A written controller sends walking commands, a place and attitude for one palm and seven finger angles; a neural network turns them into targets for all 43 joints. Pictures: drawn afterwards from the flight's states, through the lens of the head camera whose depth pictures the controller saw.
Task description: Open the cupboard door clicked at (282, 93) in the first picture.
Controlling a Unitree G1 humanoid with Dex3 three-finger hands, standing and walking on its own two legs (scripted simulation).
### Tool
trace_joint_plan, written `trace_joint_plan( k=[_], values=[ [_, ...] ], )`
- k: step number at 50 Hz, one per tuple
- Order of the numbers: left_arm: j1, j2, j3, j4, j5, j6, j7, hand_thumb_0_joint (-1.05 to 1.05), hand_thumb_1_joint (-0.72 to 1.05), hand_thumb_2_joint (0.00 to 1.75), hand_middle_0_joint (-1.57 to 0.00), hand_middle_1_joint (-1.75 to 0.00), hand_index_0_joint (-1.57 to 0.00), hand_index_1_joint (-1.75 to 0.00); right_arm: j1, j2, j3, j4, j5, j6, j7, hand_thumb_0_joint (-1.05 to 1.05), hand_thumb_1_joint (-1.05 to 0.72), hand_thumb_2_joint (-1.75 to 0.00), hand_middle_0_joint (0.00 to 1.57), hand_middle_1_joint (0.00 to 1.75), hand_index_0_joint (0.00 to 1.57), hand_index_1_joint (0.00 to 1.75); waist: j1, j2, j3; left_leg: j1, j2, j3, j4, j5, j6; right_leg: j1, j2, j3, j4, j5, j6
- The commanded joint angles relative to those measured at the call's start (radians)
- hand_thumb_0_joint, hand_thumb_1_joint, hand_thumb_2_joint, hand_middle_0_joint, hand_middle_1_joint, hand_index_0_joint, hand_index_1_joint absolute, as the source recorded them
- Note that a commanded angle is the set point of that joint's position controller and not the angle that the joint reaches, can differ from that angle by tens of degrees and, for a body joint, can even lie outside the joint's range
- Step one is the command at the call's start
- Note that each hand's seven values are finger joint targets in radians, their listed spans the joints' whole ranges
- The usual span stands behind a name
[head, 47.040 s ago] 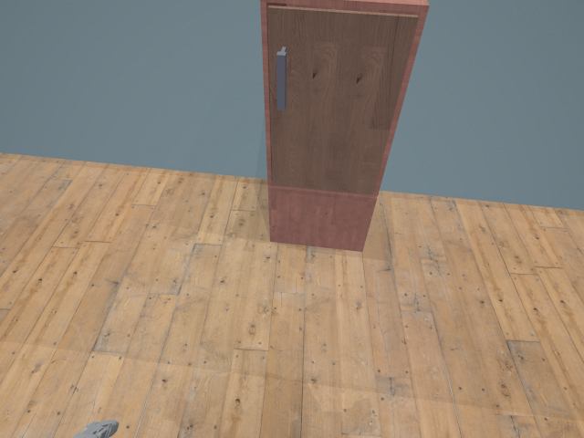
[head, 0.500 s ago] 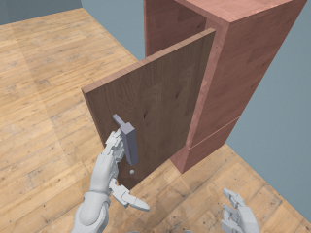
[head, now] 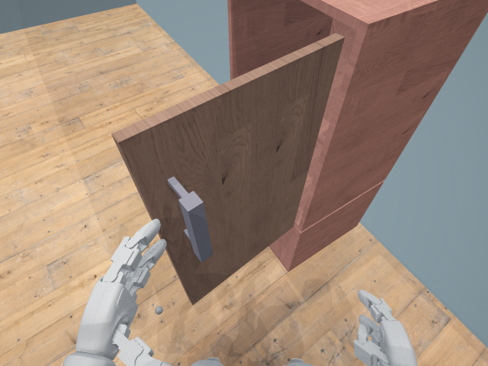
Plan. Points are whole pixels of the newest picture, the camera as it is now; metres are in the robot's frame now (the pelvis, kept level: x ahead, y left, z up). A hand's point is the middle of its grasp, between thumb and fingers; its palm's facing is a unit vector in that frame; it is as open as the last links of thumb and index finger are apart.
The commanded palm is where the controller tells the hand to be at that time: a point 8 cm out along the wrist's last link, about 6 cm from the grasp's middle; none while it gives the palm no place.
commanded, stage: slide the hand sideways off the handle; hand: left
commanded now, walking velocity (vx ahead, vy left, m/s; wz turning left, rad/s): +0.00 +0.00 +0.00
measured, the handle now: (190, 221) +0.31 +0.11 +0.08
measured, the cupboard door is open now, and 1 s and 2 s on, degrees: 96 96 96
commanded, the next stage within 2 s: draw the hand back to the body in 0.14 s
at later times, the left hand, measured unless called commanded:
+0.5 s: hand (126, 306) +0.18 +0.16 +0.11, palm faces -0.05 -1.00 -0.08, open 16.3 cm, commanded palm +0.15 +0.22 +0.12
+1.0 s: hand (50, 289) +0.18 +0.23 +0.15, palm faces +0.27 -0.90 -0.34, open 14.3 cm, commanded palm +0.14 +0.27 +0.18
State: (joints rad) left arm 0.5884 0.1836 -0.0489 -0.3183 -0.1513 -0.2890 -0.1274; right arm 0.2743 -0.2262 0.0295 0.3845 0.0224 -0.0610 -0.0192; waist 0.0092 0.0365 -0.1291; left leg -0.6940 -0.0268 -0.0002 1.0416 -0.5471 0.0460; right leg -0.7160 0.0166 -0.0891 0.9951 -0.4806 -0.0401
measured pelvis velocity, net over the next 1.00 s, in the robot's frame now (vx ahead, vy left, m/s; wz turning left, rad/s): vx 0.00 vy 0.01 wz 0.00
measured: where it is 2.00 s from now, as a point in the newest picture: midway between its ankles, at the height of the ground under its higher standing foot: outside the picture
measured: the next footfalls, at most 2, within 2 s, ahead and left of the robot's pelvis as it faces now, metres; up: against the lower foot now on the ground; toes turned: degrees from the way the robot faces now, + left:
none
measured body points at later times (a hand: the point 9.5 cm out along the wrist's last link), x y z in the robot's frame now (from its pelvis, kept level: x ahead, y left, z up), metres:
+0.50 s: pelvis -0.01 +0.00 +0.01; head +0.00 -0.01 +0.46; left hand +0.18 +0.21 +0.12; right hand +0.17 -0.23 -0.05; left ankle -0.02 +0.09 -0.67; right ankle +0.01 -0.10 -0.67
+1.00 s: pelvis +0.00 +0.01 +0.05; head -0.01 +0.00 +0.50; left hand +0.16 +0.27 +0.17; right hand +0.19 -0.21 -0.02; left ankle -0.02 +0.09 -0.67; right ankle +0.01 -0.10 -0.67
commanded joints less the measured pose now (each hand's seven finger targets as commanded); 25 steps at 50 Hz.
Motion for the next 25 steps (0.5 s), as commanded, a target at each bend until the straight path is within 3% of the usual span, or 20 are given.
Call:
trace_joint_plan(
  k=[1, 7, 11, 13, 15, 17, 25],
  values=[
    [0.034, 0.083, 0.110, -0.213, -0.051, -0.069, -0.028, 0.00, -0.50, 0.30, -0.15, -0.30, -0.15, -0.30, -0.054, -0.103, -0.055, -0.166, 0.007, -0.052, -0.018, 0.00, -0.90, -0.90, 0.20, 0.30, 0.20, 0.30, -0.011, -0.042, -0.154, 0.012, 0.002, -0.036, -0.137, 0.317, -0.033, 0.192, 0.001, 0.070, -0.134, 0.322, 0.010],
    [0.012, 0.101, 0.134, -0.208, -0.092, -0.076, -0.076, 0.00, -0.50, 0.30, -0.15, -0.30, -0.15, -0.30, -0.061, -0.114, -0.054, -0.164, 0.012, -0.067, -0.030, 0.00, -0.90, -0.90, 0.20, 0.30, 0.20, 0.30, -0.026, -0.026, -0.116, -0.013, 0.003, -0.040, -0.121, 0.253, -0.030, 0.152, -0.002, 0.089, -0.162, 0.221, 0.013],
    [-0.042, 0.100, 0.120, -0.198, -0.095, -0.080, -0.087, 0.00, -0.50, 0.30, -0.15, -0.30, -0.15, -0.30, -0.061, -0.122, -0.051, -0.161, 0.011, -0.084, -0.034, 0.00, -0.90, -0.90, 0.20, 0.30, 0.20, 0.30, -0.037, -0.018, -0.102, -0.024, 0.005, -0.045, -0.115, 0.207, -0.028, 0.119, -0.004, 0.096, -0.175, 0.129, 0.012],
    [-0.068, 0.147, 0.162, -0.211, -0.098, -0.073, -0.078, 0.00, -0.50, 0.30, -0.15, -0.30, -0.15, -0.30, -0.059, -0.124, -0.051, -0.161, 0.011, -0.088, -0.037, 0.00, -0.90, -0.90, 0.20, 0.30, 0.20, 0.30, -0.030, -0.026, -0.113, -0.027, 0.007, -0.046, -0.117, 0.194, -0.025, 0.131, -0.004, 0.107, -0.188, 0.094, 0.011],
    [-0.050, 0.174, 0.196, -0.252, -0.093, -0.064, -0.065, 0.00, -0.50, 0.30, -0.15, -0.30, -0.15, -0.30, -0.061, -0.119, -0.051, -0.169, 0.016, -0.088, -0.039, 0.00, -0.90, -0.90, 0.20, 0.30, 0.20, 0.30, -0.007, 0.015, -0.157, 0.010, 0.006, -0.044, -0.141, 0.214, -0.025, 0.168, -0.006, 0.104, -0.188, 0.115, 0.008],
    [-0.054, 0.173, 0.198, -0.277, -0.092, -0.044, -0.050, 0.00, -0.50, 0.30, -0.15, -0.30, -0.15, -0.30, -0.061, -0.113, -0.047, -0.172, 0.021, -0.088, -0.040, 0.00, -0.90, -0.90, 0.20, 0.30, 0.20, 0.30, -0.003, 0.045, -0.164, 0.044, 0.007, -0.046, -0.170, 0.228, -0.026, 0.182, -0.002, 0.082, -0.187, 0.139, 0.007],
    [0.011, 0.155, 0.205, -0.242, -0.115, 0.060, -0.060, 0.00, -0.50, 0.30, -0.15, -0.30, -0.15, -0.30, -0.071, -0.116, -0.040, -0.159, 0.034, -0.099, -0.043, 0.00, -0.90, -0.90, 0.20, 0.30, 0.20, 0.30, -0.008, -0.021, -0.078, 0.089, 0.019, -0.052, -0.236, 0.247, -0.024, 0.220, 0.004, 0.056, -0.246, 0.184, 0.017]
  ],
)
